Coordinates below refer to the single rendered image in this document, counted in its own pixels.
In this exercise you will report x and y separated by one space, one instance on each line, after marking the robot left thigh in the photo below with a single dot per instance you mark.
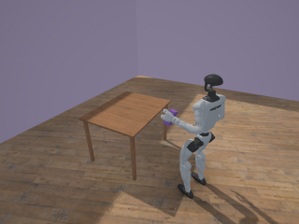
187 150

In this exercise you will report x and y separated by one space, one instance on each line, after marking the right robot foot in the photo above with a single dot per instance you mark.
196 177

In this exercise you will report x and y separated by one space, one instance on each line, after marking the sponge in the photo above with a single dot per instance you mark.
174 112

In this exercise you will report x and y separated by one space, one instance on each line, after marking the left robot forearm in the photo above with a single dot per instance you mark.
186 126

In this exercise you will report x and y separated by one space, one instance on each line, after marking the table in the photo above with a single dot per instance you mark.
127 114

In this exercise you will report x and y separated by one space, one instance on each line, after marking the robot right upper arm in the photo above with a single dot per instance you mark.
222 110

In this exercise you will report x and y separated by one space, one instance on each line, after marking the robot left upper arm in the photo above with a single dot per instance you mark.
198 109

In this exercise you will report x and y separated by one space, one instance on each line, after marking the robot left hand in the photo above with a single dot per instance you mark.
168 116

